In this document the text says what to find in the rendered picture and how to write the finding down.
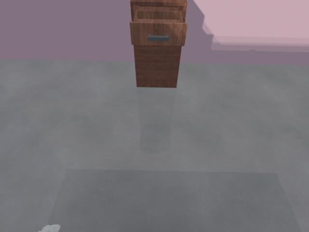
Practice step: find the cabinet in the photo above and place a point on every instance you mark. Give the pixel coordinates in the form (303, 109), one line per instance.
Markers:
(157, 65)

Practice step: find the drawer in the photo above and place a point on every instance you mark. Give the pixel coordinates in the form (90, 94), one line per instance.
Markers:
(158, 23)

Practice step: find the handle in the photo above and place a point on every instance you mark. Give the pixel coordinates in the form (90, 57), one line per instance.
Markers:
(158, 38)

